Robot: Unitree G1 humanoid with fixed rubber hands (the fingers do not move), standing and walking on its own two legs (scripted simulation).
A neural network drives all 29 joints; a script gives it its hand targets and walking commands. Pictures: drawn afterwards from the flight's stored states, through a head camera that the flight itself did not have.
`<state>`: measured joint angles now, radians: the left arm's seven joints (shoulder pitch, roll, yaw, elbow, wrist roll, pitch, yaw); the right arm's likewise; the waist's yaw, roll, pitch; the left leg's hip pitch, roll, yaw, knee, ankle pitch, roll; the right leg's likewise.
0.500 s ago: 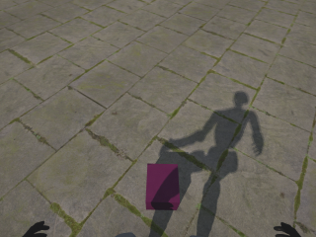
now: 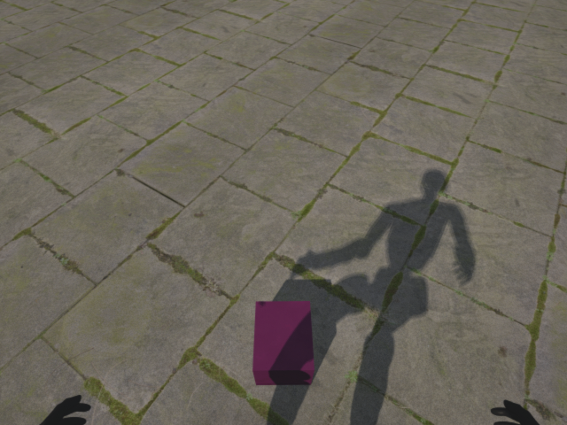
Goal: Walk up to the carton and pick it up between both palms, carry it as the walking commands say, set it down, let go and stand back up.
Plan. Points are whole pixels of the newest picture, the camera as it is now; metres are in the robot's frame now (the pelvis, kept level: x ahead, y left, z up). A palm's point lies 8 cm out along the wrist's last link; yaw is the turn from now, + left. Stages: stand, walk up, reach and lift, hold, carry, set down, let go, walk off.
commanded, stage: walk up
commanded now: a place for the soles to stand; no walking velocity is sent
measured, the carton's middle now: (283, 342) +0.46 +0.03 -0.67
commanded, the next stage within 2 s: reach and lift in 0.90 s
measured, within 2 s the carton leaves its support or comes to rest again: neither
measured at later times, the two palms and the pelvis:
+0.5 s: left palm out of the picture +0.11 +0.34 -0.07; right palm out of the picture +0.11 -0.32 -0.07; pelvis +0.00 +0.01 +0.00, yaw -1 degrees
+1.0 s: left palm out of the picture +0.12 +0.33 -0.07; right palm out of the picture +0.12 -0.32 -0.07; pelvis +0.00 +0.01 +0.00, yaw +0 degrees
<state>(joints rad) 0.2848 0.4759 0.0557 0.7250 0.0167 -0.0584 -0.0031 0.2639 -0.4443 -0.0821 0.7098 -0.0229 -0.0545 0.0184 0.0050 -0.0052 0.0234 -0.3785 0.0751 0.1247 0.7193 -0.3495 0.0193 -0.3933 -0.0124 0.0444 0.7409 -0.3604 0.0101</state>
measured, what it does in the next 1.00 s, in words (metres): stands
